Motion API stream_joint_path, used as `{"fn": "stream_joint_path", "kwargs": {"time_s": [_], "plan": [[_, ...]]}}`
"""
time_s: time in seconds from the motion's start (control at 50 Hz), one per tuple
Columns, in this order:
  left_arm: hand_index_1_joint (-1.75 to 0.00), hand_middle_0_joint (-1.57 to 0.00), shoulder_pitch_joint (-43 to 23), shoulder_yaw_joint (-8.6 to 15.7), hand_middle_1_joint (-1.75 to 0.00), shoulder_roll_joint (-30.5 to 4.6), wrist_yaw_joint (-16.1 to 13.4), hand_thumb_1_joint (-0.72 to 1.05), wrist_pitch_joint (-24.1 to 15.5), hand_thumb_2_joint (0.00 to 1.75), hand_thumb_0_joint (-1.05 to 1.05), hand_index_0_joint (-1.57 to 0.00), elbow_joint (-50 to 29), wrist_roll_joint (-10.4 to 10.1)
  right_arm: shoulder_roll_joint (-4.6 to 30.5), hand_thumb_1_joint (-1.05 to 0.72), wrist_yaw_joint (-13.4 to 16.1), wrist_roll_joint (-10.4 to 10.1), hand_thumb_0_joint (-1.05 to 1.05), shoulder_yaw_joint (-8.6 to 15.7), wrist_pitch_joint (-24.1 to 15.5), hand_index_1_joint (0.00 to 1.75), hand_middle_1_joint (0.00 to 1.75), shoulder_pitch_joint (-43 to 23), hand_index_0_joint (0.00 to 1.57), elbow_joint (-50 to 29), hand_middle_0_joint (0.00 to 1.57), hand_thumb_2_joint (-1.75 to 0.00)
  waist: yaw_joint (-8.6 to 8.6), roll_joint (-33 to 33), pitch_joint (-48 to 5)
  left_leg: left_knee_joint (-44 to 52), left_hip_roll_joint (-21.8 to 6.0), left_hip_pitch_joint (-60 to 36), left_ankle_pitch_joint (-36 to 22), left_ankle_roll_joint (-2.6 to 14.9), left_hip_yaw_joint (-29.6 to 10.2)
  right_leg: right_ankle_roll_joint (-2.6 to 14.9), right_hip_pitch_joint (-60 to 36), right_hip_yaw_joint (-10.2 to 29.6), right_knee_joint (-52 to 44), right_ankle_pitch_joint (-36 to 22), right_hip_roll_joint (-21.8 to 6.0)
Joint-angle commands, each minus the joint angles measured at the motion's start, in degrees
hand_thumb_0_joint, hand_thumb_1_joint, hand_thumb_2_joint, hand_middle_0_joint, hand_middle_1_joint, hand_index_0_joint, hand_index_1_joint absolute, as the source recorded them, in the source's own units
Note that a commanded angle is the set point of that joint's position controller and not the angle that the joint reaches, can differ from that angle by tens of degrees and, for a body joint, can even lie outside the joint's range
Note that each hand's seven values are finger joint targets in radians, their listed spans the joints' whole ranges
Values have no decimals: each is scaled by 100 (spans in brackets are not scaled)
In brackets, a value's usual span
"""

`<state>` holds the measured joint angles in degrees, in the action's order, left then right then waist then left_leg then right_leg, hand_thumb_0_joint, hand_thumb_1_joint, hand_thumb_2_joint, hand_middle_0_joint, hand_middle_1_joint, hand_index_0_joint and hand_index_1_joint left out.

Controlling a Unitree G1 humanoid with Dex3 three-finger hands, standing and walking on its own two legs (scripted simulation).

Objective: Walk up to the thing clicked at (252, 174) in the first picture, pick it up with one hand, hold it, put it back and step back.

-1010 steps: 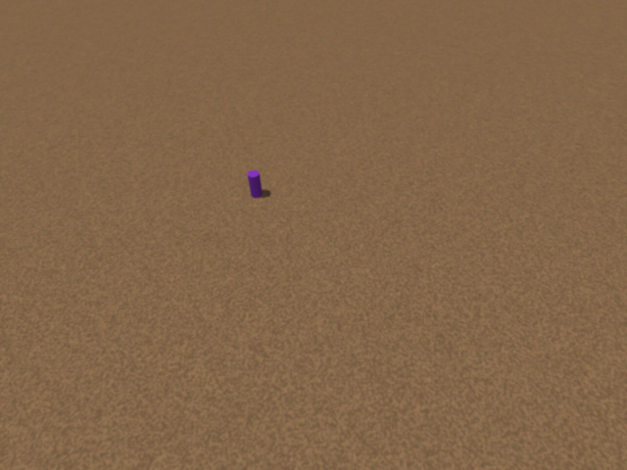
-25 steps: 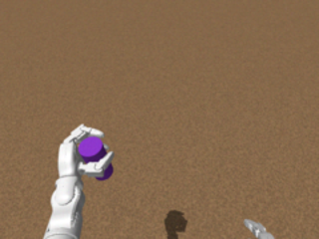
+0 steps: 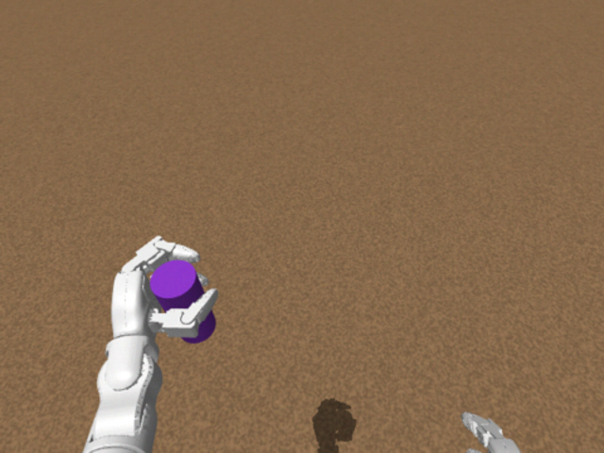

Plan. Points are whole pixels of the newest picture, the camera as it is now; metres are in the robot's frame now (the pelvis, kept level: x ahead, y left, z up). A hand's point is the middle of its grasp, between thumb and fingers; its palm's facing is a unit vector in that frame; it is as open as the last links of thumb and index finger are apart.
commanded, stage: crouch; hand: left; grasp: from the side
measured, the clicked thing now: (186, 304) +0.32 +0.17 +0.02
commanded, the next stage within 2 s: lower in 1.82 s
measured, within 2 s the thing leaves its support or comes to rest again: neither
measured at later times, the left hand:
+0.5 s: hand (202, 332) +0.34 +0.18 -0.10, palm faces +0.16 -0.99 -0.02, open 8.0 cm
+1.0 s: hand (210, 374) +0.35 +0.22 -0.35, palm faces +0.23 -0.97 -0.02, open 8.0 cm
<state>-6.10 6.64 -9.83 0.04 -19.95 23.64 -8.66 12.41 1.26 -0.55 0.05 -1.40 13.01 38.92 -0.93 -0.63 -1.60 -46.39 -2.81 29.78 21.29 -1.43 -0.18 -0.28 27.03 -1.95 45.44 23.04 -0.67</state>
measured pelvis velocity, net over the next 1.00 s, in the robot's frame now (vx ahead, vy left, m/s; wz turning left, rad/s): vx -0.08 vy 0.00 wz -0.07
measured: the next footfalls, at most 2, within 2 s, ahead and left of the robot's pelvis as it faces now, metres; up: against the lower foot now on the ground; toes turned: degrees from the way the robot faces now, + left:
none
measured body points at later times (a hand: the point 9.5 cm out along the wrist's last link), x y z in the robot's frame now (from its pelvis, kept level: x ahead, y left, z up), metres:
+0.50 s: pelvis -0.03 +0.00 -0.10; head +0.09 +0.02 +0.33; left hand +0.33 +0.23 -0.10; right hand +0.09 -0.26 -0.21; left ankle +0.02 +0.13 -0.71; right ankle +0.00 -0.12 -0.71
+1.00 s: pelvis -0.08 +0.00 -0.31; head +0.11 +0.03 +0.10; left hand +0.34 +0.27 -0.34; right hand +0.04 -0.26 -0.44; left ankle +0.02 +0.13 -0.71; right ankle +0.00 -0.12 -0.71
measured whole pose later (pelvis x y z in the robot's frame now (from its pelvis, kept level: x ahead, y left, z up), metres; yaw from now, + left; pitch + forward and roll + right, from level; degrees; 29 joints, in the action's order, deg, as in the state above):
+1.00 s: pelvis -0.08 +0.00 -0.31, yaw -4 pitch +32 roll -4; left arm -32.2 25.9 -19.8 6.2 -45.9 60.2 -6.7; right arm 14.1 -5.3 5.9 -1.0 -0.8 4.6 41.7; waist -5.3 1.5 -9.2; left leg -118.9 -3.5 113.7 37.6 -2.0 -5.5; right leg 0.3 110.0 -3.1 117.9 40.1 0.3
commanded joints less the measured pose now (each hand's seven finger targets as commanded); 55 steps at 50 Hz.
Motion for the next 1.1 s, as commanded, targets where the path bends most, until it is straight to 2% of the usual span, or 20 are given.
{"fn": "stream_joint_path", "kwargs": {"time_s": [0.0, 0.1, 0.16, 0.18, 0.3, 0.34, 0.36, 0.46, 0.48, 0.56, 0.62, 0.66, 0.68, 0.72, 0.8, 0.84, 0.92, 0.96, 0.98, 1.08], "plan": [[-134, -127, -1706, 198, -134, -559, -18, 34, -501, 119, 0, -128, -1252, -54, 730, -88, 31, 23, 0, 275, -261, 30, 30, -254, 20, -722, 20, -90, -84, -17, -1287, 557, 185, -686, -1129, 177, 34, 40, -156, -5, -662, -1485, 130], [-136, -128, -1513, 357, -137, -507, -91, 33, -698, 121, 0, -130, -671, 0, 740, -88, -60, 77, 0, 330, -237, 30, 30, -182, 20, -682, 20, -90, -100, 221, -1263, 304, 177, -350, -1063, 206, -4, 32, 82, -8, -433, -1423, 110], [-136, -127, -1984, 363, -136, -578, -105, 28, -994, 120, 0, -129, -643, 90, 759, -89, -122, 122, 0, 387, -252, 30, 30, -181, 20, -663, 20, -90, -176, 70, -1319, 64, 187, -28, -717, 204, -1, 56, 494, 42, -180, -1129, 80], [-136, -127, -2048, 495, -136, -662, -104, 28, -1109, 121, 0, -129, -533, 111, 765, -89, -141, 129, 0, 402, -258, 30, 30, -195, 20, -666, 20, -90, -148, 24, -1360, -26, 203, 124, -559, 193, 1, 72, 629, 67, -80, -980, 66], [-136, -127, -2359, 665, -136, -763, 36, 21, -1895, 119, 0, -129, 192, 90, 853, -90, -291, 245, 0, 475, -305, 30, 30, -32, 20, -536, 20, -91, -221, -183, -2221, -1153, 174, 863, -527, 184, -146, 144, 1933, 2, 1049, -744, 141], [-137, -129, -2506, 553, -138, -676, 82, 22, -2128, 120, 0, -130, 593, 104, 881, -90, -326, 272, 0, 471, -300, 30, 30, -31, 20, -513, 20, -90, -293, -184, -2427, -1629, 186, 1334, -444, 193, -173, 158, 2478, -3, 1487, -648, 153], [-137, -129, -2592, 717, -137, -822, 93, 21, -2260, 119, 0, -130, 632, 83, 940, -90, -341, 272, 0, 479, -313, 30, 30, -71, 20, -567, 20, -90, -269, -187, -2617, -1871, 178, 1569, -415, 201, -202, 163, 2690, 1, 1703, -588, 157], [-136, -128, -3014, 924, -136, -1088, 225, 22, -2691, 120, 0, -129, 1056, 64, 1067, -89, -434, 322, 0, 446, -289, 30, 30, -173, 20, -628, 20, -90, -208, -508, -3228, -2747, 170, 2532, -99, 161, -318, 222, 3832, -12, 2761, -147, 195], [-137, -128, -2949, 1146, -136, -1245, 223, 22, -2730, 121, 0, -129, 1198, 50, 1103, -89, -446, 333, 0, 441, -262, 30, 30, -149, 20, -610, 20, -90, -152, -556, -3405, -2895, 170, 2632, -138, 156, -341, 233, 4010, -38, 2960, -131, 206], [-138, -128, -3081, 1454, -136, -1440, 205, 28, -2840, 126, 0, -127, 1283, -51, 1109, -90, -497, 383, 0, 416, -190, 30, 30, -215, 20, -588, 20, -91, -126, -285, -3817, -3658, 184, 3677, -110, 219, -235, 148, 4067, 208, 3369, -220, 193], [-138, -127, -3185, 1407, -137, -1422, 350, 34, -2859, 127, 0, -127, 1409, -19, 1170, -91, -514, 428, 0, 453, -157, 30, 30, -155, 20, -454, 20, -91, -283, -172, -4050, -4192, 155, 4184, -52, 267, -228, 107, 4329, 300, 3687, -239, 196], [-139, -129, -3424, 1531, -138, -1623, 431, 34, -2911, 128, 0, -129, 1440, 16, 1159, -91, -526, 455, 0, 445, -140, 30, 30, -155, 20, -350, 20, -91, -309, -76, -4148, -4553, 139, 4638, 56, 299, -199, 79, 4488, 383, 3895, -203, 198], [-139, -129, -3524, 1366, -138, -1456, 491, 34, -2921, 128, 0, -129, 1517, 8, 1163, -91, -532, 457, 0, 442, -141, 30, 30, -154, 20, -312, 20, -91, -401, -127, -4069, -4622, 132, 4647, 187, 282, -256, 118, 4879, 289, 4073, -31, 230], [-139, -129, -3742, 1583, -138, -1708, 532, 36, -2967, 128, 0, -129, 1556, 13, 1212, -91, -547, 492, 0, 435, -125, 30, 30, -138, 20, -242, 20, -91, -339, -368, -4394, -4855, 111, 4578, 93, 240, -310, 175, 5305, 157, 4473, 18, 246], [-141, -130, -4016, 1748, -140, -1805, 555, 36, -3037, 131, 0, -131, 2056, 78, 1217, -91, -556, 565, 0, 359, -108, 30, 30, -167, 20, -152, 20, -91, -394, -483, -4272, -5305, 105, 5123, 411, 200, -333, 225, 5993, 12, 5046, 377, 264], [-142, -129, -4154, 2000, -141, -2132, 573, 35, -3114, 132, 0, -130, 2088, 120, 1254, -90, -554, 603, 0, 324, -86, 30, 30, -227, 20, -116, 20, -91, -312, -688, -4223, -5433, 111, 5307, 668, 167, -330, 257, 6296, -59, 5329, 631, 270], [-145, -131, -4360, 2075, -144, -2109, 646, 34, -3171, 135, 0, -131, 2436, 140, 1326, -91, -582, 645, 0, 266, -67, 30, 30, -282, 20, -86, 20, -91, -391, -935, -4165, -5737, 94, 5534, 1017, 118, -399, 301, 7070, -291, 5977, 881, 285], [-144, -130, -4464, 2077, -143, -2125, 683, 32, -3195, 135, 0, -130, 2565, 138, 1338, -91, -583, 662, 0, 245, -66, 30, 30, -262, 20, -42, 20, -91, -441, -849, -4128, -5989, 111, 5856, 1223, 133, -307, 283, 7145, -281, 6085, 1026, 291], [-143, -129, -4535, 2312, -141, -2492, 700, 31, -3219, 133, 0, -129, 2496, 152, 1356, -91, -566, 670, 0, 228, -54, 30, 30, -286, 20, -23, 20, -91, -378, -866, -4105, -6087, 134, 6087, 1374, 143, -247, 266, 7096, -231, 6106, 1172, 281], [-137, -124, -4848, 2370, -136, -2648, 817, 33, -3176, 129, 0, -125, 2612, 137, 1402, -91, -560, 719, 0, 159, -43, 30, 30, -276, 20, 58, 20, -91, -487, -759, -4307, -6720, 136, 6592, 1274, 181, -146, 207, 7108, -170, 6481, 1077, 274]]}}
